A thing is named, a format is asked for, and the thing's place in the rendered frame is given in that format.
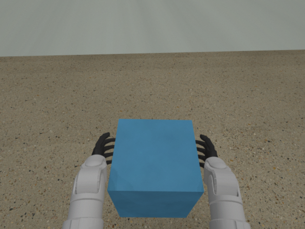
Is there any right robot forearm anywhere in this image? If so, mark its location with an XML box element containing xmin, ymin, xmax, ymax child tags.
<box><xmin>203</xmin><ymin>157</ymin><xmax>251</xmax><ymax>229</ymax></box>

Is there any left robot hand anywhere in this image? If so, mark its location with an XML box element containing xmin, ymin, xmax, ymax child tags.
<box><xmin>92</xmin><ymin>132</ymin><xmax>115</xmax><ymax>165</ymax></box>

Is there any right robot hand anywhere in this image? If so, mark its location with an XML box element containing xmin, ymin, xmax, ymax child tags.
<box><xmin>195</xmin><ymin>135</ymin><xmax>218</xmax><ymax>168</ymax></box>

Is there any left robot forearm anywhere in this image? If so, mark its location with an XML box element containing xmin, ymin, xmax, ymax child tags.
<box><xmin>62</xmin><ymin>155</ymin><xmax>107</xmax><ymax>229</ymax></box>

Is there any carton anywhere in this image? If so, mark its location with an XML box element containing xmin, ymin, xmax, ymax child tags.
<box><xmin>107</xmin><ymin>119</ymin><xmax>204</xmax><ymax>218</ymax></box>

